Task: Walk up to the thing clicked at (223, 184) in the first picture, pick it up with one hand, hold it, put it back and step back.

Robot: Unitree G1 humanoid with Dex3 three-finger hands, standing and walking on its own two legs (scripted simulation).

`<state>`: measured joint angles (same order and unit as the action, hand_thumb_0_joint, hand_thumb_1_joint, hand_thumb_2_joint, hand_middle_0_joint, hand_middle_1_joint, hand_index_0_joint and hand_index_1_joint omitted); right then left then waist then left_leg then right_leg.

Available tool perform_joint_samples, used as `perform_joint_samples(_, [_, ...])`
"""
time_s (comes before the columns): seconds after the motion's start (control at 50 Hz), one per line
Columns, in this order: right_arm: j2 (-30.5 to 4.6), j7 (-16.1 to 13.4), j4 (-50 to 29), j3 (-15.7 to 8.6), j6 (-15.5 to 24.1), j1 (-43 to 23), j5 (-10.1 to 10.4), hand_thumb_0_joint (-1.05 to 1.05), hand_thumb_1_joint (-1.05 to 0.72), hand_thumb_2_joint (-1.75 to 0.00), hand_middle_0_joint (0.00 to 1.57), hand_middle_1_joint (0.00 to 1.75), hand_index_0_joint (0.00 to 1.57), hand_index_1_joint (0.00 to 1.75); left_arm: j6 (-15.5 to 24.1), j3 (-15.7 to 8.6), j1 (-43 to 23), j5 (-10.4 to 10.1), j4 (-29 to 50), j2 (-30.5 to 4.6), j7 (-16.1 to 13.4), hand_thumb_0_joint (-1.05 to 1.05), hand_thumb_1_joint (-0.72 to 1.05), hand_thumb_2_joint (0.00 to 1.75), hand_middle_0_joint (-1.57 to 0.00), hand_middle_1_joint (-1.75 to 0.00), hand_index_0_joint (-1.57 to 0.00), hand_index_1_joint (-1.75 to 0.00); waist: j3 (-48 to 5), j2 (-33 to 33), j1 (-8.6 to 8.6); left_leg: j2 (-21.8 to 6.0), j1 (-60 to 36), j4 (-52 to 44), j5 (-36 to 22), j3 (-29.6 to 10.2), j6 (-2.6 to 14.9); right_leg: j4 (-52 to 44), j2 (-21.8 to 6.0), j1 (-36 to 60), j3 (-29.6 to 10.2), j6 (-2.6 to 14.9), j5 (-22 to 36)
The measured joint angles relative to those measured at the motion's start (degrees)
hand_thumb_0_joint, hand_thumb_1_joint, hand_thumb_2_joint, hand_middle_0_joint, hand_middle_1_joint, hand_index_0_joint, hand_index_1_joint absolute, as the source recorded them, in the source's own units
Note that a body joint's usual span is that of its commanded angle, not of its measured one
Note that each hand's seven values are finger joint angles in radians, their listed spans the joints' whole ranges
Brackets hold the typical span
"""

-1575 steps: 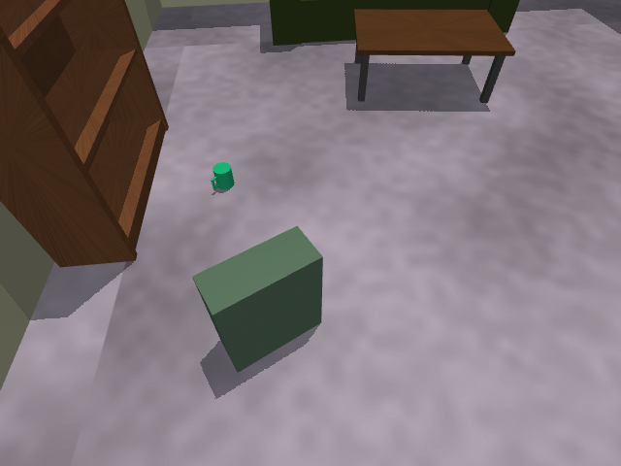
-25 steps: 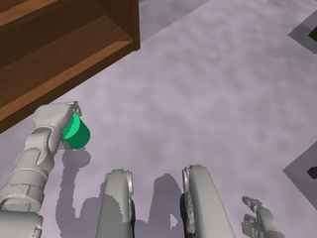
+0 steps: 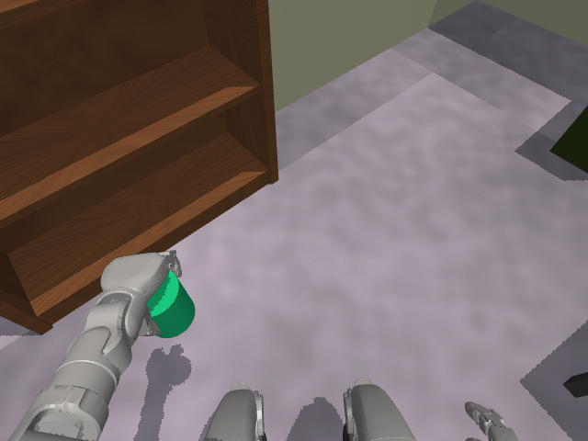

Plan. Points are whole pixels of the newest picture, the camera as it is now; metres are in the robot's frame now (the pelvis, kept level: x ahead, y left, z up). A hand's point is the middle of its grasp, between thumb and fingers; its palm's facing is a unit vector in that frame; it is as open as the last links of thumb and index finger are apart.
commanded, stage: lift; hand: left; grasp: from above
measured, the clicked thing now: (152, 303) +0.35 +0.25 -0.12
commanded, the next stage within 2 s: hold in 0.34 s
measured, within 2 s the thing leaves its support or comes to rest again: neither
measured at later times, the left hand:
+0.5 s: hand (143, 271) +0.35 +0.22 +0.00, palm faces -0.44 -0.09 -0.89, open 11.0 cm
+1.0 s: hand (137, 255) +0.36 +0.21 +0.04, palm faces -0.43 -0.06 -0.90, open 11.0 cm
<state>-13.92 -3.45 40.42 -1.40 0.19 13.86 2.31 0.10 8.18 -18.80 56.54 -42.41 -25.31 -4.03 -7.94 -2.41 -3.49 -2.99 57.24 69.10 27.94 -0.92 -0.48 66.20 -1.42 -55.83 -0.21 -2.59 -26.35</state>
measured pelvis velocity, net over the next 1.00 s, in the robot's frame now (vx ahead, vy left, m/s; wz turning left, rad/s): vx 0.05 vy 0.00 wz -0.01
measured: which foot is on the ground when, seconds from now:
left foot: down 0.00-1.00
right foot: down 0.00-1.00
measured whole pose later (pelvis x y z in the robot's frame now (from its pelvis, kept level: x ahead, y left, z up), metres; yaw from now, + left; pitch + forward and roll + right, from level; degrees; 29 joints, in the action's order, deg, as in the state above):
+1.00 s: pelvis +0.05 +0.00 +0.08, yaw -1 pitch +5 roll +0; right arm -14.6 -2.2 39.9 -2.7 -2.3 13.4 3.1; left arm -1.1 11.3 -16.1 57.0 -39.5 -22.3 -0.4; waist -3.7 -2.4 -0.6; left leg -2.3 24.3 38.2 18.9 2.3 -0.7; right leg 37.6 -2.0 -24.8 -1.8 -2.4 -17.9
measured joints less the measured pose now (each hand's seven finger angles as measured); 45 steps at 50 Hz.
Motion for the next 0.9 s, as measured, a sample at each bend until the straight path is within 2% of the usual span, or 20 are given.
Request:
perform_joint_samples(0.14, [0.1, 0.2, 1.2, -0.3, 0.5, 0.4, 0.0, 0.01, -0.91, -0.9, 0.21, 0.3, 0.2, 0.3, -1.1, 1.2, -0.9, 0.9, -2.7, 1.7, -2.9, 0.0, -0.17, 0.74, -0.61, -0.84, -0.53, -0.82, 1.6, 0.4, 0.27, 0.1, -8.2, -7.8, -2.3, 0.6, -0.07, -7.5, -0.2, 8.0, -0.2, 0.05, 2.2])
perform_joint_samples(0.22, [0.1, 0.5, 1.5, -0.6, 0.4, 0.5, -0.1, 0.01, -0.91, -0.9, 0.21, 0.3, 0.2, 0.3, -2.1, 1.5, -1.4, 0.3, -3.6, 2.2, -3.2, 0.0, -0.17, 0.73, -0.6, -0.84, -0.52, -0.82, 2.3, 0.4, 0.35, 0.2, -12.4, -11.9, -3.5, 1.1, -0.09, -11.4, -0.2, 11.9, -0.4, 0.07, 3.4])
perform_joint_samples(0.4, [-0.1, 0.8, 1.3, -1.0, 0.1, 1.0, 0.1, 0.01, -0.91, -0.9, 0.21, 0.3, 0.2, 0.3, -2.5, 2.3, -0.1, -0.9, -3.5, 2.9, -1.6, 0.0, -0.17, 0.73, -0.6, -0.84, -0.52, -0.82, 3.1, 0.2, 0.88, 0.3, -20.2, -19.5, -5.7, 1.9, -0.09, -18.5, -0.4, 19.3, -0.8, 0.1, 5.5])
perform_joint_samples(0.62, [-0.3, 0.9, 1.3, -1.2, -0.6, 0.1, 0.3, 0.01, -0.91, -0.9, 0.21, 0.3, 0.2, 0.29, -1.3, 2.8, 0.7, 0.6, -2.2, 3.2, -0.5, 0.0, -0.17, 0.73, -0.6, -0.84, -0.52, -0.82, 3.6, 0.4, 1.72, 0.6, -26.5, -25.4, -7.3, 2.4, -0.15, -23.9, -0.6, 25.2, -1.1, 0.13, 6.9])
perform_joint_samples(0.9, [-0.7, 1.2, -0.2, -1.4, -1.9, -0.4, 0.6, 0.01, -0.91, -0.9, 0.2, 0.3, 0.2, 0.29, -1.1, 3.2, 2.3, 0.2, 1.6, 2.8, 3.1, 0.0, -0.17, 0.73, -0.6, -0.84, -0.52, -0.82, 4.1, -0.1, 2.54, 0.6, -31.7, -29.9, -8.6, 3.1, -0.19, -27.9, -0.6, 30.0, -1.5, 0.18, 8.1])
